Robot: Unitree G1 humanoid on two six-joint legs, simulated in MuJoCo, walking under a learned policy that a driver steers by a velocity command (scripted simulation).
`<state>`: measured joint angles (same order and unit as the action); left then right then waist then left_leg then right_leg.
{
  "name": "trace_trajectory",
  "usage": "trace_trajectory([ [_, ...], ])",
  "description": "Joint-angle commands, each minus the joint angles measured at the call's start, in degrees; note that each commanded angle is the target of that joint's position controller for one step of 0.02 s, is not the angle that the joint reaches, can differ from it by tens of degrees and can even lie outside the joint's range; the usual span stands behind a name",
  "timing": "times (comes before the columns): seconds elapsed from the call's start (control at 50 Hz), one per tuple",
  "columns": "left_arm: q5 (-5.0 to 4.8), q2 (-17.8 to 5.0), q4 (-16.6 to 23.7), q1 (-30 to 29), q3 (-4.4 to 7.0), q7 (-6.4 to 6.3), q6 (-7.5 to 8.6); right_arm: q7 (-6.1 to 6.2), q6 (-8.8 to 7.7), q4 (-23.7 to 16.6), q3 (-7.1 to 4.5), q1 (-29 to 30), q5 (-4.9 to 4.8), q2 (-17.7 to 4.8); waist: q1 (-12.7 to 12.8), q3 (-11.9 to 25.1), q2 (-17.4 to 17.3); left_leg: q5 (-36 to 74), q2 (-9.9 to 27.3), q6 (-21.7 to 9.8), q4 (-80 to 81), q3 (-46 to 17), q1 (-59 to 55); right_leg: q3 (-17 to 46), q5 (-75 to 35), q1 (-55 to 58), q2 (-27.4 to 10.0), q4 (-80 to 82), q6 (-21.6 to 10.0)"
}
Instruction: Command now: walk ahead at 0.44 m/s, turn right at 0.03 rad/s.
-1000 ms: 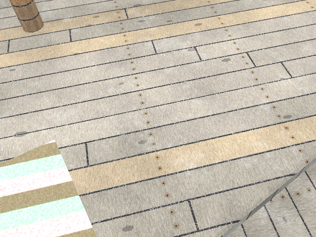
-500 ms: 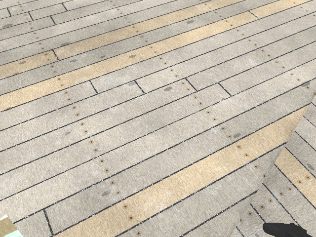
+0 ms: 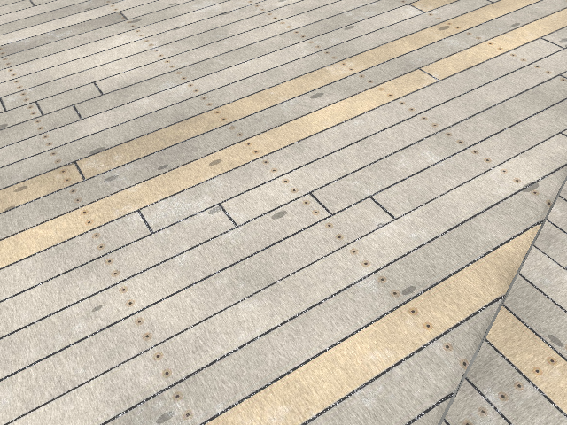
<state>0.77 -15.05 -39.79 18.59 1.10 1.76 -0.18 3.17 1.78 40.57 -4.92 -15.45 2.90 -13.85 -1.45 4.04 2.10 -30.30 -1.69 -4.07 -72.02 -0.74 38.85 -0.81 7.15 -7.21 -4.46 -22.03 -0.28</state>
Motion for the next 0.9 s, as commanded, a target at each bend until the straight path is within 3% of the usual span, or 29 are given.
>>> trace_trajectory([
  [0.02, 1.09, -7.8, -2.9, 15.6, 1.23, 0.58, 1.41, 0.80, -1.19, -2.1, 2.15, -8.4, -1.81, 7.1, -2.9, -2.9, 15.1, -3.4, -5.7, 0.5, -44.2, -5.1, 26.1, 14.5, -37.1, 7.5, -13.1, -10.9, 8.7],
  [0.04, 0.58, -12.4, -3.1, 16.2, 3.12, -0.16, 1.63, 1.04, -3.02, -2.8, 2.65, -6.0, 0.20, 6.1, -2.3, -2.0, 19.9, 1.9, -2.5, 1.6, -52.4, -2.3, 37.6, 28.1, -5.1, 10.9, -20.2, 0.1, 2.3],
  [0.06, -0.34, -9.6, -2.8, 11.4, 2.62, -1.74, 1.79, 0.81, -3.79, -5.9, 2.58, 9.7, 2.01, 2.6, 1.5, -10.0, 16.1, 9.9, 1.8, 3.5, -54.0, -1.4, 49.3, 36.5, 32.7, 8.7, -22.6, 14.1, -3.0],
  [0.08, -0.14, -3.0, -2.9, 6.6, 0.30, -2.72, 2.02, -0.81, -3.45, -5.9, 2.25, 19.0, 2.58, -0.5, 2.3, -18.6, 6.2, 14.0, 3.4, 4.9, -56.5, -0.6, 53.4, 33.4, 37.9, 3.6, -17.7, 15.6, -5.9],
  [0.1, -0.30, -0.5, -5.0, 8.9, -0.70, -3.20, 2.62, -2.73, -2.94, -6.3, 2.59, 21.4, 2.25, -0.3, 3.0, -21.0, 4.1, 13.0, 4.3, 4.5, -54.1, 0.4, 52.7, 29.8, 27.8, 1.4, -14.6, 13.0, -7.3],
  [0.12, 0.04, 0.8, -7.9, 11.3, -1.08, -3.52, 3.29, -4.12, -2.48, -7.0, 3.63, 21.2, 1.51, 2.6, 1.8, -19.5, 1.1, 12.9, 4.1, 3.3, -55.4, -0.1, 51.0, 25.2, 19.0, 0.3, -11.8, 9.2, -7.6],
  [0.14, 0.34, 0.0, -9.7, 12.6, -0.68, -3.35, 3.93, -4.78, -1.77, -8.0, 4.77, 20.3, 0.02, 4.4, 0.6, -17.9, 1.0, 10.8, 3.7, 2.3, -51.2, 1.8, 46.4, 21.4, 17.8, -2.8, -10.3, 9.5, -7.6],
  [0.2, -0.07, -0.3, -11.6, 11.1, -0.55, -3.28, 4.39, -4.38, -0.84, -7.7, 5.50, 17.6, -1.22, 3.9, -1.5, -14.9, 1.6, 8.4, 4.2, 0.6, -37.8, 4.3, 37.8, 15.5, 19.8, -5.7, -6.3, 14.2, -8.7],
  [0.22, -0.19, -0.2, -12.3, 12.8, -0.52, -3.68, 4.67, -4.20, -0.63, -8.7, 5.41, 19.7, -1.23, 3.3, -0.4, -16.9, 3.6, 7.3, 4.8, 0.9, -35.0, 5.6, 37.1, 16.4, 12.2, -5.7, -7.4, 16.4, -10.0],
  [0.26, -0.12, 0.6, -13.9, 16.2, -0.48, -4.30, 4.68, -3.68, -0.31, -8.5, 5.42, 20.1, -0.94, 3.5, 0.6, -14.7, 0.7, 6.7, 5.8, 0.1, -27.0, 8.2, 34.6, 12.9, -3.4, 2.2, -7.7, 18.4, -10.7],
  [0.32, -0.75, 1.1, -14.2, 15.7, -0.53, -3.84, 4.69, -3.88, -0.80, -7.7, 6.62, 19.7, -2.39, 6.0, 0.4, -9.5, 0.9, 4.9, 3.0, -4.4, -5.3, 13.7, 14.2, 1.7, -45.9, 5.5, -5.0, 15.2, -9.2],
  [0.36, 0.27, -2.2, -15.0, 17.5, 0.11, -3.90, 4.67, -3.57, -1.39, -6.0, 6.04, 16.7, -3.27, 5.4, -1.6, -1.9, 7.0, -0.2, -4.0, -6.1, 2.8, 17.0, -3.0, 1.1, -82.9, 8.0, -7.4, 5.2, -9.3],
  [0.38, 0.79, -4.0, -15.4, 17.5, 0.71, -3.69, 4.75, -3.28, -1.60, -4.0, 5.08, 9.7, -3.28, 3.2, -4.9, 2.4, 10.3, -2.6, -5.7, -7.4, 6.6, 13.9, -8.4, 1.7, -90.8, 11.9, -9.4, -5.0, -9.3],
  [0.4, -0.33, -6.6, -14.8, 13.8, 1.81, -2.95, 5.50, -3.18, -2.06, -1.7, 4.17, -0.1, -2.72, 0.6, -10.4, 7.3, 12.1, 1.0, -4.2, -9.7, 13.3, 7.2, -20.1, 0.0, -89.3, 8.8, -9.4, -18.1, -8.7],
  [0.42, -2.71, -3.8, -11.8, 13.9, 1.56, -1.88, 6.63, -2.92, -2.78, 1.5, 1.89, -9.6, -1.34, -5.8, -12.2, 14.3, 0.7, -11.1, 8.2, -15.5, 23.8, -17.6, -36.5, -0.5, -64.4, -7.5, -2.7, -39.4, -6.2],
  [0.44, -1.84, 0.9, -11.7, 5.3, 0.37, -0.93, 7.42, -2.55, -3.78, 2.6, 0.66, -10.0, -3.40, -9.5, -12.9, 17.8, -15.3, -4.0, 19.4, -23.0, 52.3, -53.0, -45.9, 7.7, 1.9, -24.1, 13.2, -61.7, -4.0],
  [0.46, -2.74, -0.8, -9.0, 5.5, 2.00, -0.04, 8.42, -2.61, -5.34, 3.5, 1.94, -6.4, -2.83, -5.9, -8.3, 11.2, -9.2, -5.0, 21.8, -20.5, 56.0, -57.1, -40.8, 18.1, 8.0, -32.5, 12.5, -71.9, -4.9],
  [0.48, -3.68, -0.3, -6.3, -0.4, 1.36, 0.01, 8.01, -3.13, -6.44, 4.3, 2.82, -3.5, -3.22, -3.1, -6.2, 2.5, -4.8, -3.4, 21.6, -17.2, 54.6, -48.7, -33.0, 15.0, 9.4, -35.5, 10.2, -75.9, -5.5],
  [0.5, -3.21, 1.8, -2.8, -5.3, 0.64, -0.17, 7.55, -4.16, -7.71, 6.6, 3.86, -0.8, -2.88, 0.6, -2.2, -5.5, 1.8, 2.7, 19.7, -14.1, 53.2, -37.2, -23.0, 11.9, 9.4, -38.0, 6.8, -73.9, -7.1],
  [0.52, -2.49, 1.9, -2.5, -4.9, 0.62, -0.50, 6.54, -4.65, -8.67, 7.7, 4.84, 1.8, -1.88, 4.1, 1.5, -6.4, 3.2, 8.8, 16.7, -10.6, 53.1, -26.0, -16.9, 11.0, 6.4, -34.9, 3.4, -69.7, -8.1],
  [0.54, -2.44, 3.3, -2.7, -1.5, 0.14, -0.34, 5.45, -5.15, -9.00, 9.1, 5.35, 1.8, -1.01, 6.3, 3.9, -6.4, 0.4, 11.4, 14.1, -9.5, 53.1, -20.1, -14.1, 9.7, 6.1, -33.0, 2.6, -71.0, -8.6],
  [0.6, -2.19, 4.4, -0.8, -2.4, -1.28, -0.81, 4.22, -5.23, -9.21, 11.7, 5.26, -0.7, -3.11, 3.6, 6.3, -8.9, -2.9, 17.9, 9.8, -9.8, 59.4, -11.5, -16.3, 6.2, 6.0, -40.7, 0.5, -66.3, -8.2],
  [0.66, 0.74, 1.2, 2.6, -11.4, -1.47, -1.02, 5.16, -4.40, -8.84, 11.3, 4.36, -4.3, -4.01, -0.5, 3.3, -7.8, -0.2, 27.8, 4.8, -9.1, 62.9, -5.0, -16.8, -0.5, -6.2, -37.0, 0.4, -44.0, -4.0],
  [0.72, -0.89, 4.2, 5.6, -20.7, -2.21, -0.99, 6.18, -2.55, -8.65, 11.3, 4.23, -9.9, -4.26, -1.1, -0.7, -3.9, -3.9, 39.6, 3.6, -6.9, 63.7, -3.1, -22.1, -2.6, -11.8, -25.2, 4.4, -22.0, 1.1],
  [0.76, -1.88, 2.2, 7.0, -24.9, -1.56, -0.83, 6.42, -1.60, -8.49, 10.9, 2.99, -11.5, -4.65, -5.1, -1.7, -4.8, -6.0, 42.1, 6.2, -6.7, 62.8, -6.2, -32.2, -0.9, -12.0, -27.9, 5.4, -12.9, 2.4],
  [0.8, -2.17, 0.2, 8.2, -27.5, -0.71, -0.39, 6.75, -1.21, -7.53, 10.5, 2.44, -12.6, -5.12, -5.9, -2.2, -4.7, -7.7, 43.1, 9.1, -6.5, 59.6, -9.8, -40.0, 0.9, -11.6, -28.6, 5.6, -6.4, 2.5],
  [0.86, -1.80, -3.9, 7.4, -23.0, 1.16, 0.05, 7.34, -1.23, -5.75, 9.6, 1.43, -11.0, -4.60, -6.5, 1.0, -2.1, -10.7, 57.4, 10.8, -5.6, 49.1, -11.5, -44.6, 1.5, -7.5, -21.0, 6.6, -1.6, -0.6],
  [0.88, -1.59, -5.5, 5.6, -16.4, 2.11, -0.24, 7.59, -1.48, -5.44, 8.5, 1.29, -9.1, -4.07, -6.4, 4.3, 1.6, -10.3, 61.2, 9.3, -4.7, 41.9, -10.9, -42.2, 1.2, -8.5, -11.6, 6.5, 0.2, -2.7],
  [0.9, -0.87, -8.0, 3.6, -5.6, 3.09, -0.85, 7.70, -2.04, -5.71, 6.3, 1.33, -5.6, -3.20, -6.3, 9.4, 8.8, -9.7, 55.6, 7.6, -3.6, 30.1, -10.5, -31.6, 5.6, -9.4, 6.3, 0.7, -4.1, -6.6],
])
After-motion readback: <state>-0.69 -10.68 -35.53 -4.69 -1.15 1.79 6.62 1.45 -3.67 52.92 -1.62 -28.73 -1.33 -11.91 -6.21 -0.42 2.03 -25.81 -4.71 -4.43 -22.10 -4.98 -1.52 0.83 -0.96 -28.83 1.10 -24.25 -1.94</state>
